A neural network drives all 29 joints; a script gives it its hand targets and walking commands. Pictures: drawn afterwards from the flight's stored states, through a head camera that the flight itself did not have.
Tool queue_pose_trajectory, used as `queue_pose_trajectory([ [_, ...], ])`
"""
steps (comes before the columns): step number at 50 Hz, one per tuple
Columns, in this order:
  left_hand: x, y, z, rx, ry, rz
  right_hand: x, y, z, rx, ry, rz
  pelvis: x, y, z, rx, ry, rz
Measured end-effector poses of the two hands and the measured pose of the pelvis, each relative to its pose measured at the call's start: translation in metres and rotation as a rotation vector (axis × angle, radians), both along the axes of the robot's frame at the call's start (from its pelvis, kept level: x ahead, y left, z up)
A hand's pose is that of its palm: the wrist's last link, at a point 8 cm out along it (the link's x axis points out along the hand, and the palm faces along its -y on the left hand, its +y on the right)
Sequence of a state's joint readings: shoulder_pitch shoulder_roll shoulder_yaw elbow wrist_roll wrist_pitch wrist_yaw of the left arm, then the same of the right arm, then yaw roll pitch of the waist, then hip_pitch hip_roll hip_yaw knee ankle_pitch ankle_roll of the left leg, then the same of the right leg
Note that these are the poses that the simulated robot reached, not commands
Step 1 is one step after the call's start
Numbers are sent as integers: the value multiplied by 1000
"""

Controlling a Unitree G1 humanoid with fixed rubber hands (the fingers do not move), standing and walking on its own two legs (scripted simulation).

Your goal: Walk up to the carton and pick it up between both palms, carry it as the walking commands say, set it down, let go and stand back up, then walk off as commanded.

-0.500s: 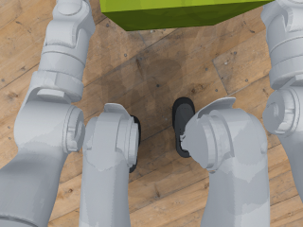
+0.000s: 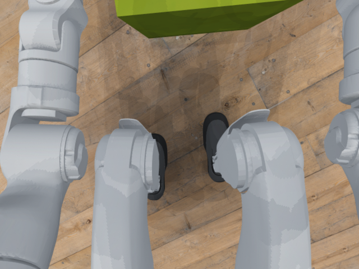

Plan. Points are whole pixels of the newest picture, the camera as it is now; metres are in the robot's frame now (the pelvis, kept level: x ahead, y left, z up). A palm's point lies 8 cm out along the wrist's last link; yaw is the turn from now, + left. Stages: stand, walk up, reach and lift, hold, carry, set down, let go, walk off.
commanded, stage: set down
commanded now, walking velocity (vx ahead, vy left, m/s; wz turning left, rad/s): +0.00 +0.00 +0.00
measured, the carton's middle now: out of the picture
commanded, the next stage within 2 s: let go in 1.08 s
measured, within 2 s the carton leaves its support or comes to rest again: neither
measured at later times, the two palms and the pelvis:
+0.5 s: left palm out of the picture +0.56 +0.15 +0.02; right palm out of the picture +0.54 -0.28 +0.01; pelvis -0.01 +0.00 +0.13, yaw -1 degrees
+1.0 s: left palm out of the picture +0.56 +0.16 +0.16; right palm out of the picture +0.54 -0.30 +0.16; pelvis +0.01 -0.01 +0.26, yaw -2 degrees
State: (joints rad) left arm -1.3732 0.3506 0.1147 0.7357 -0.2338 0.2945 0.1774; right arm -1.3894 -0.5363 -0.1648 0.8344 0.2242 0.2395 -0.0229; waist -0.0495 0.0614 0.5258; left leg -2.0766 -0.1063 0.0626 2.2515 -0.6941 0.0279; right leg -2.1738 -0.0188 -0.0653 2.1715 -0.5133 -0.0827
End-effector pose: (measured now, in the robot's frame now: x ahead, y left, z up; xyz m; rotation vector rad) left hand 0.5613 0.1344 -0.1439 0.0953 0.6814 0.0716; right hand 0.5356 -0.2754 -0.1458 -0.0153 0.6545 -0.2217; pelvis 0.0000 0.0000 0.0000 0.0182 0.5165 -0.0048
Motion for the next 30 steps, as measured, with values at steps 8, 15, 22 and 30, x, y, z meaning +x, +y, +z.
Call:
queue_pose_trajectory([
  [8, 1, 13, 47, 6, -2, 21, -1, -12, 54, -36, 5, 8, 2, -2, 44, 7, 12, -2],
  [15, -2, 15, 92, 12, -25, -9, -2, -10, 100, -29, -3, 33, -2, 0, 82, -5, 16, -14],
  [22, -2, 17, 139, 16, -5, -19, 0, -7, 142, -12, -5, 26, -10, 4, 114, -5, 1, -20],
  [30, 4, 17, 185, 7, -1, -10, 0, -10, 186, -9, -3, 20, -13, 5, 150, -5, -4, -27],
])
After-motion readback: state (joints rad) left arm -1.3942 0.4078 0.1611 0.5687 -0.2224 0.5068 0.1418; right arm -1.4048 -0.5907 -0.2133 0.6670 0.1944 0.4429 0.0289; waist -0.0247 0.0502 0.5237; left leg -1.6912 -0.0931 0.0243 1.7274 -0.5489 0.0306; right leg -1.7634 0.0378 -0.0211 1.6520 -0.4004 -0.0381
